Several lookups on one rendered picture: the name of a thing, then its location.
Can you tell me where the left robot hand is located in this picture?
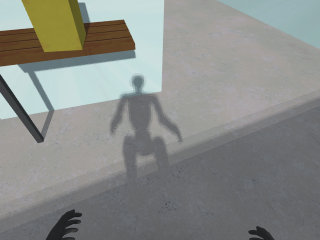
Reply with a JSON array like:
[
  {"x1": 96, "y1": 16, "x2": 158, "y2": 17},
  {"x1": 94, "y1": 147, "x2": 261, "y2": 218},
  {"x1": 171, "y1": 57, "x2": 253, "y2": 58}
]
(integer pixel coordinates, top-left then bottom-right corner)
[{"x1": 46, "y1": 209, "x2": 82, "y2": 240}]

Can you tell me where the carton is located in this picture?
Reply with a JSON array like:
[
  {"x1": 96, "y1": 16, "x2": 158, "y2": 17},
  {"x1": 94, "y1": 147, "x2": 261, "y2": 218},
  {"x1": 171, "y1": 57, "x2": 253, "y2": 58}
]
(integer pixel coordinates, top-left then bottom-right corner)
[{"x1": 21, "y1": 0, "x2": 86, "y2": 52}]

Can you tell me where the table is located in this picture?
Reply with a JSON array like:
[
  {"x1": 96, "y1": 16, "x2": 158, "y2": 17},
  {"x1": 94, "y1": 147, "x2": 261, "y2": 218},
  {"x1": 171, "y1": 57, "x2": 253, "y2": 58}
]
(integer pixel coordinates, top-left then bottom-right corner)
[{"x1": 0, "y1": 19, "x2": 136, "y2": 143}]

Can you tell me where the right robot hand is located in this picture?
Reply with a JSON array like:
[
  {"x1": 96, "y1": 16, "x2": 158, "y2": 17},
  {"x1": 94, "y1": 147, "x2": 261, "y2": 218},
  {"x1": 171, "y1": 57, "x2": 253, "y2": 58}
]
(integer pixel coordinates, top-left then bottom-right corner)
[{"x1": 248, "y1": 226, "x2": 274, "y2": 240}]

